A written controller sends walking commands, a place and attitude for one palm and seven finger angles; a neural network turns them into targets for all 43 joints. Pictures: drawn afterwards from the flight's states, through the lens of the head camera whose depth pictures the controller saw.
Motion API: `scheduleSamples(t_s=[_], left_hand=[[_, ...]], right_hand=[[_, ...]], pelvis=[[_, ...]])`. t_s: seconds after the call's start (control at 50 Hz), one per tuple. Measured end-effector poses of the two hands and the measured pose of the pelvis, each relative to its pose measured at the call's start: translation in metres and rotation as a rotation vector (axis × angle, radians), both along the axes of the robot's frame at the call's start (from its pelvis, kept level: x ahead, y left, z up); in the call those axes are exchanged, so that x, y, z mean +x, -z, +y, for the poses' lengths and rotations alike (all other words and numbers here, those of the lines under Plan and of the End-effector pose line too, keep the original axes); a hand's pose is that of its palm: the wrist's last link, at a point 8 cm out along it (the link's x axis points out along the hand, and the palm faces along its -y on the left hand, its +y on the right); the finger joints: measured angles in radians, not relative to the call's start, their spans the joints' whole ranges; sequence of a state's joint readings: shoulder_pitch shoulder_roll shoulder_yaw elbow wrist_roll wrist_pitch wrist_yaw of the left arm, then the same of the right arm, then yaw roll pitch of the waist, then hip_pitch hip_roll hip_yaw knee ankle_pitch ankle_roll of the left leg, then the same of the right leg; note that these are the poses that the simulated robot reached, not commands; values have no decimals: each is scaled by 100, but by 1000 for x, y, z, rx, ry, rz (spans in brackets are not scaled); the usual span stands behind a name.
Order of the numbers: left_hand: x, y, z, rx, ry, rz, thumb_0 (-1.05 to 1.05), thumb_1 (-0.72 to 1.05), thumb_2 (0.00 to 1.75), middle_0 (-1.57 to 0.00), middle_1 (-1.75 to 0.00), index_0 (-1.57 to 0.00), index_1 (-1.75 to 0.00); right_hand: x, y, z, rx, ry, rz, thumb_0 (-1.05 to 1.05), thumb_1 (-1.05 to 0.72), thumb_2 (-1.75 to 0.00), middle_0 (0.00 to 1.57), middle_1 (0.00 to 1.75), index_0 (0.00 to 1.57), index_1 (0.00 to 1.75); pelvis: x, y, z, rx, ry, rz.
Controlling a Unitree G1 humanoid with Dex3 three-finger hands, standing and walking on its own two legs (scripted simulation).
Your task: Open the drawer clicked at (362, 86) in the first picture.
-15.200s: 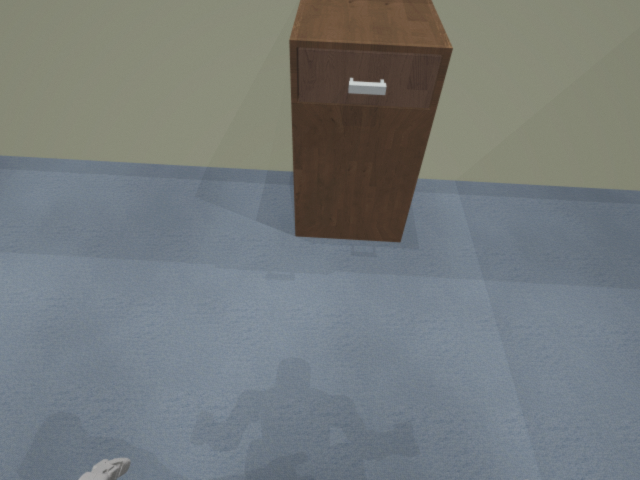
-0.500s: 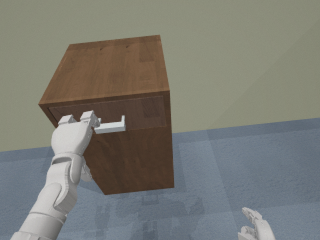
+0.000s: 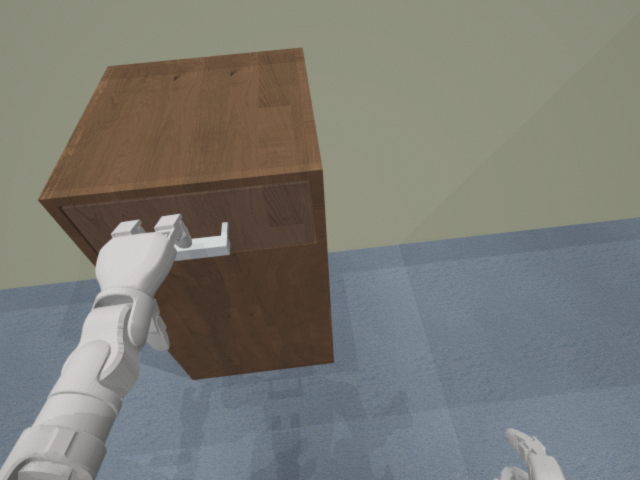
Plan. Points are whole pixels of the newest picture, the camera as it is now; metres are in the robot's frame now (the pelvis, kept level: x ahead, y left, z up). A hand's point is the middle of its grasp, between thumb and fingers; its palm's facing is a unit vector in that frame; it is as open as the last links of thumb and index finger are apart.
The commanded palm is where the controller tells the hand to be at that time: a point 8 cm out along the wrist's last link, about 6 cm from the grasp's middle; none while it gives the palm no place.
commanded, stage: move the hooked fingers above the handle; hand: left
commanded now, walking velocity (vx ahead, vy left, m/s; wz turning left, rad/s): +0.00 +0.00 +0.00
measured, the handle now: (198, 239) +0.49 +0.27 -0.05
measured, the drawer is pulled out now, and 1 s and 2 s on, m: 0.00 0.00 0.00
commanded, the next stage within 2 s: none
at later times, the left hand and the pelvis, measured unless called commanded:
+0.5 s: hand (183, 254) +0.40 +0.25 +0.03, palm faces +0.01 -0.05 -1.00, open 13.8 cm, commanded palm +0.38 +0.25 +0.09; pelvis +0.00 +0.03 -0.01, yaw -1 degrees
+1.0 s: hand (205, 236) +0.45 +0.24 +0.01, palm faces +0.00 -0.03 -1.00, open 13.8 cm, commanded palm +0.43 +0.25 +0.07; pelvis -0.01 +0.02 -0.02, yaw -2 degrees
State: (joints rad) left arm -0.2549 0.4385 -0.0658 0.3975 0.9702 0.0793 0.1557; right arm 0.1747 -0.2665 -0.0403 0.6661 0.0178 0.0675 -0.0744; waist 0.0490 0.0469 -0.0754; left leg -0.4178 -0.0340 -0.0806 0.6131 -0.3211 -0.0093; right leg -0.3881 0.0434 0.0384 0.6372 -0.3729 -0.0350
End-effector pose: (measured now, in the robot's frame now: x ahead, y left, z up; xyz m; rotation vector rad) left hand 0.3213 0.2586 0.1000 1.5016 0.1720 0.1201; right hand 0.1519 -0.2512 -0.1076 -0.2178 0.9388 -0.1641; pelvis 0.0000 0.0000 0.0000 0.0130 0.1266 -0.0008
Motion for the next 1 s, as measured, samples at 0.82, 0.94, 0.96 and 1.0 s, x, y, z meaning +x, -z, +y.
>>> scheduleSamples(t_s=[0.82, 0.94, 0.96, 1.0], left_hand=[[90, 31, -11, 45, 26, 23, -1, -49, 30, -32, -120, -32, -120], [106, 35, -23, 39, 60, -3, 0, -49, 30, -32, -120, -32, -120], [109, 37, -24, 38, 55, -6, 0, -49, 30, -32, -120, -32, -120], [112, 37, -24, 39, 42, -26, 0, -49, 30, -34, -123, -32, -120]], right_hand=[[-109, 23, 8, 4, 141, 238, 1, -91, -90, 20, 30, 20, 30], [-128, 26, 0, -9, 170, 285, 1, -91, -90, 20, 30, 20, 30], [-132, 27, -1, -9, 176, 293, 1, -91, -90, 20, 30, 20, 30], [-138, 29, -2, -7, 184, 310, 1, -91, -90, 20, 30, 20, 30]], pelvis=[[-9, 12, 21, -21, 16, 123], [-9, 17, 18, -24, 19, 156], [-9, 17, 17, -24, 21, 162], [-9, 18, 17, -23, 24, 171]])
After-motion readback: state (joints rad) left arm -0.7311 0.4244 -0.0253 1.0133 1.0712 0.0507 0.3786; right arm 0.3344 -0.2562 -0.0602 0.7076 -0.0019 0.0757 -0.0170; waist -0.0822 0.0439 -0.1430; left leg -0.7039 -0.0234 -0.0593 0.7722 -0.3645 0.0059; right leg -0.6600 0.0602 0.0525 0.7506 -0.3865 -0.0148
